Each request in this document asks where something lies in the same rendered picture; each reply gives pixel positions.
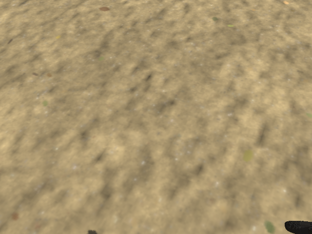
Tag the robot right hand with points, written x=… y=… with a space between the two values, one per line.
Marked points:
x=299 y=227

